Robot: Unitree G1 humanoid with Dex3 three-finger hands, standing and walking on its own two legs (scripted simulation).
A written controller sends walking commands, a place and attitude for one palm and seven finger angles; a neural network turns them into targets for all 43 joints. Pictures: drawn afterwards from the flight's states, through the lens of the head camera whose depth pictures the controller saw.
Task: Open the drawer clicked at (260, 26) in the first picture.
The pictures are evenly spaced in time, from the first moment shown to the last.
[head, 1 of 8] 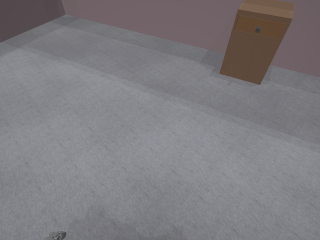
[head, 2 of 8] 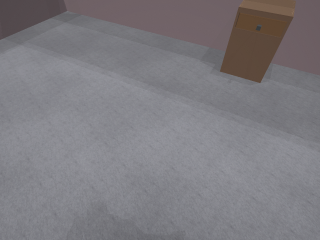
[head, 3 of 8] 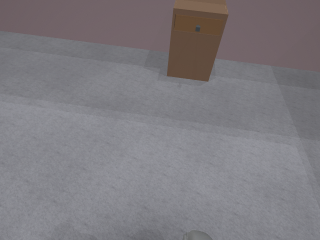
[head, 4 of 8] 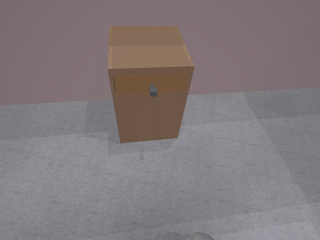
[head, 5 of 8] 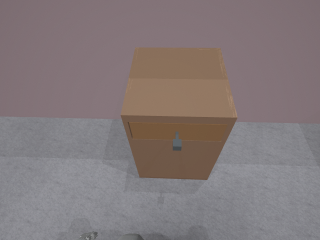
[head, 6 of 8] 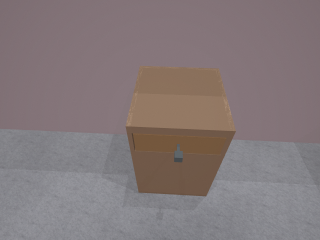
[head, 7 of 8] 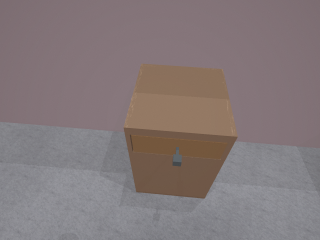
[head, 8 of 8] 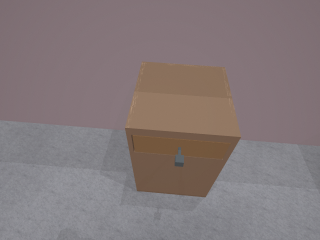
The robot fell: no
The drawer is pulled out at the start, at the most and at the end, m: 0.00 0.00 0.00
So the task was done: no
